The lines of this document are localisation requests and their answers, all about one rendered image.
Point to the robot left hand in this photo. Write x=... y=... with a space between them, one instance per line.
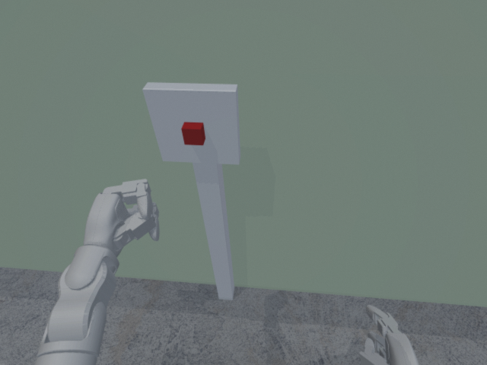
x=111 y=225

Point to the panel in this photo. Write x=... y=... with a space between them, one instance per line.
x=170 y=105

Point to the robot right hand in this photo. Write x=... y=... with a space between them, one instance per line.
x=395 y=349

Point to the button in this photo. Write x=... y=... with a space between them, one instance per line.
x=193 y=133

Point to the robot left forearm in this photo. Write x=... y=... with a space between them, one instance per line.
x=74 y=331

